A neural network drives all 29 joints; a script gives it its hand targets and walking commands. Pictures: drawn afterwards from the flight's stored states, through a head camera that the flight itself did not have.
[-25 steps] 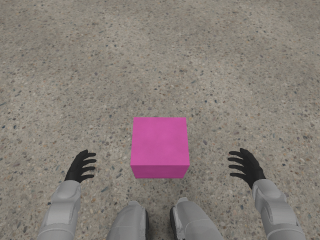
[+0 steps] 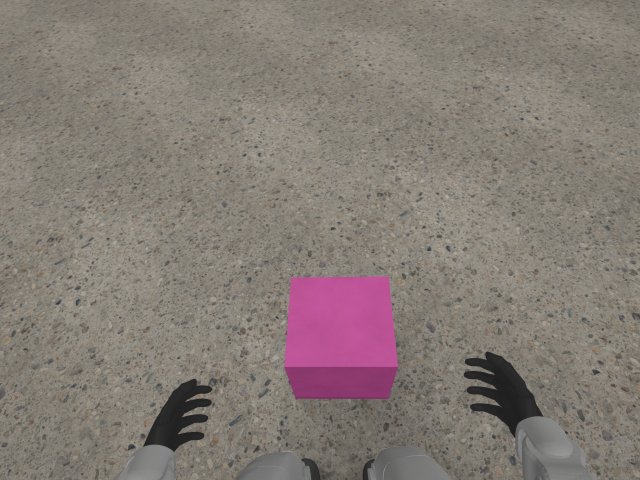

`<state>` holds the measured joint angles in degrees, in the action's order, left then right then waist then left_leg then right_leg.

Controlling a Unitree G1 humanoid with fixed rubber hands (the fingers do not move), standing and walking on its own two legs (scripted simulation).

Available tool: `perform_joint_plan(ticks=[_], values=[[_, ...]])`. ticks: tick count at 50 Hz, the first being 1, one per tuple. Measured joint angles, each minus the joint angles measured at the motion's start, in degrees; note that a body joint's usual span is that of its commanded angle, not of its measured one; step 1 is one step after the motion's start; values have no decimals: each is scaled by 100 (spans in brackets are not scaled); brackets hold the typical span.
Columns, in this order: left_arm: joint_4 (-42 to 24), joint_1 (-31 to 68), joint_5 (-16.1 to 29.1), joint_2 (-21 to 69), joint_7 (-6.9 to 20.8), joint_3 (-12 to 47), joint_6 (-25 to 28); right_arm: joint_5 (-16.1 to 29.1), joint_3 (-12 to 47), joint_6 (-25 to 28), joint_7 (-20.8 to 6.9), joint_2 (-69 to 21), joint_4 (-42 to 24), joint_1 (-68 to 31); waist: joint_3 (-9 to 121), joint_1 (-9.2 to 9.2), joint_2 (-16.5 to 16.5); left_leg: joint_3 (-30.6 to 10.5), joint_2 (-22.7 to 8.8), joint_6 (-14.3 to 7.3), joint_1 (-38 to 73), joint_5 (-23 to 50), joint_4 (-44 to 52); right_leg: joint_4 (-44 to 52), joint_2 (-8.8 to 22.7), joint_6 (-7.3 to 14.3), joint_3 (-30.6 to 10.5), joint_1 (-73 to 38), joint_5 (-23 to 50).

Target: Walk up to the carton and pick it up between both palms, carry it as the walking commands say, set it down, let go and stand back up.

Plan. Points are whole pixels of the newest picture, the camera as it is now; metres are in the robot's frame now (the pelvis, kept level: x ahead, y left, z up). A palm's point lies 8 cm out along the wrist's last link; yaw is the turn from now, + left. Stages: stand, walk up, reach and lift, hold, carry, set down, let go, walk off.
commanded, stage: let go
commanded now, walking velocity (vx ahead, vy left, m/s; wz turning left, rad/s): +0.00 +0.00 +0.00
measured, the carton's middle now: (340, 339) +0.53 -0.04 -0.62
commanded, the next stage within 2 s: stand in 0.08 s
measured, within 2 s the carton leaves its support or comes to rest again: neither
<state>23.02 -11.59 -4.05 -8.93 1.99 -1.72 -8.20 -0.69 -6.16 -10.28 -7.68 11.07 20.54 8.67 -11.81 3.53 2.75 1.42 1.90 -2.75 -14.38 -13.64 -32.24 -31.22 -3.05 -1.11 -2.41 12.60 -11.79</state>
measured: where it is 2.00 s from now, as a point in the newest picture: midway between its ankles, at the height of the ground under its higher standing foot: outside the picture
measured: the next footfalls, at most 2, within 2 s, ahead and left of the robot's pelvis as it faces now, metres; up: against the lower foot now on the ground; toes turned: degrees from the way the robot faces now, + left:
left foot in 0.42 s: +0.01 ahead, +0.06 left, +0.00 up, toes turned +7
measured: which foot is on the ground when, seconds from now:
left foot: down 0.00-0.16, up 0.18-0.40, down 0.42-1.00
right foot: down 0.00-1.00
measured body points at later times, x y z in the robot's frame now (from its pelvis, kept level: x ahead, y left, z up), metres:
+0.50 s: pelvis +0.04 -0.04 -0.01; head -0.03 -0.03 +0.43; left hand +0.18 +0.24 -0.09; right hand +0.09 -0.36 -0.10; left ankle -0.07 +0.03 -0.73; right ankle +0.09 -0.11 -0.73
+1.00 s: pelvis +0.04 -0.02 -0.01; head -0.05 -0.01 +0.43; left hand +0.12 +0.26 -0.12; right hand +0.11 -0.33 -0.10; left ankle -0.06 +0.03 -0.71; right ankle +0.09 -0.11 -0.73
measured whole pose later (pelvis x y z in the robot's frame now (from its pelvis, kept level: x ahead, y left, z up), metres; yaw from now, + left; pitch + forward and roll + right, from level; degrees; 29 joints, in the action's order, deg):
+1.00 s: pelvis +0.04 -0.02 -0.01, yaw +7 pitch -3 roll -2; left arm 40.9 -21.4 -2.8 -16.8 0.8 -4.9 0.0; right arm -1.3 -6.1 2.4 1.6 17.6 42.6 26.9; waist 10.0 3.3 -1.2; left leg 1.7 2.1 1.0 -9.2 -27.5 -45.5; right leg -38.6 -2.9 5.4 5.0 18.5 -17.4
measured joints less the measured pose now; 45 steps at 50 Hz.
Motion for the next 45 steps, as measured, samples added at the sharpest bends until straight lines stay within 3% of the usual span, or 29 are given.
perform_joint_plan(ticks=[6, 8, 11, 16, 18, 21, 22, 28, 34, 40, 45], values=[[19, 0, 0, 0, 109, -55, 0, -9, 0, -239, 12, 97, -26, 0, -13, 0, 1, -1, 0, -11, 154, -231, 176, -2, 0, 38, 2, -55, -116], [134, -20, 0, -39, 118, -66, 121, -10, -5, -183, 115, 128, 129, 1, 57, -1, -17, 2, 0, 107, 157, -355, 159, -26, 1, 185, 6, -49, -109], [476, -55, -1, -215, 110, -69, 223, -10, -4, 71, 297, 330, 666, 54, 302, -7, -84, 8, 2, 261, -4, -603, -854, -230, 2, 421, 44, -34, -121], [696, -106, 0, -459, -8, -70, 229, -13, -2, 365, 376, 776, 1366, 1000, 1454, 0, -131, 1, 4, 242, -17, -933, -2622, -377, -25, 497, 397, 259, -220], [693, -102, 0, -581, -41, -81, 285, -12, -1, 395, 377, 864, 1600, 1477, 1976, 7, -218, -9, -1, 127, 137, -1190, -2373, -450, -33, 502, 566, 556, -429], [692, -102, 0, -712, -78, -201, 437, -19, -4, 559, 439, 980, 1797, 1825, 2150, 11, -273, -32, -29, -1, 754, -1640, -492, -653, -83, 517, 757, 906, -332], [730, -138, 2, -743, -84, -259, 467, -43, -1, 650, 499, 978, 1878, 1834, 2087, -1, -323, -14, -18, -23, 777, -1658, -391, -790, -71, 531, 766, 968, -364], [1285, -683, 24, -777, -86, -328, 604, -62, 2, 1074, 719, 806, 2038, 1843, 2142, -3, -415, 48, 15, -39, 778, -1608, -482, -785, -57, 583, 704, 906, -518], [1563, -949, 64, -777, -88, -328, 660, -63, 2, 1149, 821, 676, 2041, 1826, 2191, -19, -415, 48, 15, 232, 651, -1444, -1159, -854, -34, 661, 704, 711, -635], [1640, -945, 72, -786, -89, -322, 728, -63, 2, 1167, 794, 613, 2122, 1825, 2197, -21, -408, 26, 2, -126, 651, -1756, -676, -849, -37, 503, 745, 876, -562], [1676, -968, 100, -786, -89, -322, 810, -63, 1, 1276, 807, 640, 2206, 1825, 2180, -20, -406, 26, 1, -92, 653, -1619, -664, -738, -36, 522, 744, 815, -519]])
